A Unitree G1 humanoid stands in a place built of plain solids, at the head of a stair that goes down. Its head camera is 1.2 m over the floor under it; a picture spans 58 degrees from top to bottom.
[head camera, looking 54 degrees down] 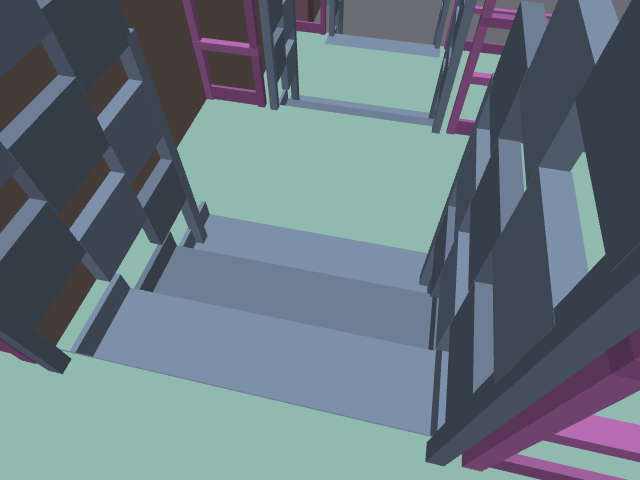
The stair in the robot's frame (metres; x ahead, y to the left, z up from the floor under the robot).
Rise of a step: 0.15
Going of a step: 0.30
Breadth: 1.12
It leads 13 degrees to the right of straight ahead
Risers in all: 4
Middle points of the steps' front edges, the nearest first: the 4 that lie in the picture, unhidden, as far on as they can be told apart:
0.36 0.21 0.00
0.65 0.15 -0.15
0.95 0.08 -0.30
1.24 0.02 -0.45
